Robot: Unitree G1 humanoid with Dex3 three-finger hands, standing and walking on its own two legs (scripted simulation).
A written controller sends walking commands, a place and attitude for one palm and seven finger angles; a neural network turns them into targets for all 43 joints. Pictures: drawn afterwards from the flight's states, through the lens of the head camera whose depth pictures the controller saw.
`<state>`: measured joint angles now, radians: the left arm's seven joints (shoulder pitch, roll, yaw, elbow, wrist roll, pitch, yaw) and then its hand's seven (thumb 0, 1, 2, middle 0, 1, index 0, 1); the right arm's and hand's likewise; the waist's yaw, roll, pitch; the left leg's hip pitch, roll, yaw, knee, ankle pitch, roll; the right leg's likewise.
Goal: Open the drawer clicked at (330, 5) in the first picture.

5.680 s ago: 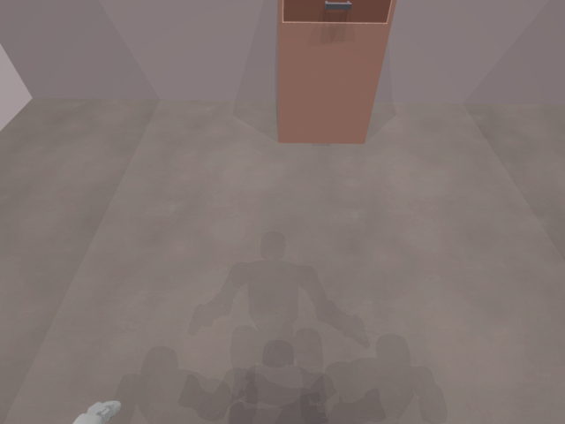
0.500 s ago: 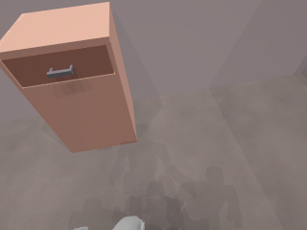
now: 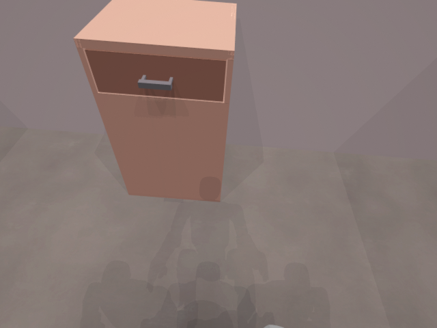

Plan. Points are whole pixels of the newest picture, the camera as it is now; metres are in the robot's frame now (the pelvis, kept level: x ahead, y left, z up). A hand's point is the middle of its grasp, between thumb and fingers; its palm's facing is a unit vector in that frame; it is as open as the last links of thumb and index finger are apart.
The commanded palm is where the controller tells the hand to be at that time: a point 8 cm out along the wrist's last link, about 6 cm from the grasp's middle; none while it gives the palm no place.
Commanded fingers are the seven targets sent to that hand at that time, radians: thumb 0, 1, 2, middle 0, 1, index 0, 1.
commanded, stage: take the last steps up to it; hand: left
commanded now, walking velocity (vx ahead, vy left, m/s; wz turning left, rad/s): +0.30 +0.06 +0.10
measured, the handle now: (156, 81) +0.85 +0.28 -0.02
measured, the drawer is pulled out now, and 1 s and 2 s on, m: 0.00 0.00 0.00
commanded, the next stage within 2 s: come to a stop and stand still in 0.98 s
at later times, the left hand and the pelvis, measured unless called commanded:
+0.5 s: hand out of the picture +0.11 +0.14 -0.15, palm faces +0.12 -0.96 -0.25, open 7.2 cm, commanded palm none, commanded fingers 0.00 0.90 0.90 -0.20 -0.30 -0.20 -0.30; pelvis +0.11 -0.04 +0.00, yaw +4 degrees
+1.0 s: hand (120, 286) +0.23 +0.24 -0.18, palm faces +0.13 -0.98 -0.17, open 7.4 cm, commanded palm none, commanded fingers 0.00 0.90 0.90 -0.20 -0.30 -0.20 -0.30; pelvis +0.26 +0.07 +0.00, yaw +3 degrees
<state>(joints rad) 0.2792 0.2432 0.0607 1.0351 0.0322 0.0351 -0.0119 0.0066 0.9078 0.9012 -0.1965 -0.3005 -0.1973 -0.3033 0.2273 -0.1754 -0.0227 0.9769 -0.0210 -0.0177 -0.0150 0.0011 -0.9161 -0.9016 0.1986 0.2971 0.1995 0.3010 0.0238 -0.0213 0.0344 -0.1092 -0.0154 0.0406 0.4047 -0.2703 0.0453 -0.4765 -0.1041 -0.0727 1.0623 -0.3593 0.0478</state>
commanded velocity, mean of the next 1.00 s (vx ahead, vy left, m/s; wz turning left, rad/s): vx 0.27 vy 0.06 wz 0.01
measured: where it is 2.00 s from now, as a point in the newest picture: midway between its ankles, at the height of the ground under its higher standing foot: (189, 324)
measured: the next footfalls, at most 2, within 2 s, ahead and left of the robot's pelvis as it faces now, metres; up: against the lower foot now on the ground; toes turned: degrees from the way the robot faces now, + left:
right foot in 0.24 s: +0.15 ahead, -0.12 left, +0.00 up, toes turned -6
left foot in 0.80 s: +0.31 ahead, +0.16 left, +0.00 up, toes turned +13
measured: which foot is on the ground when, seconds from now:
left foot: down 0.00-0.26, up 0.28-0.78, down 0.80-1.00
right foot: up 0.00-0.22, down 0.24-0.80, up 0.82-1.00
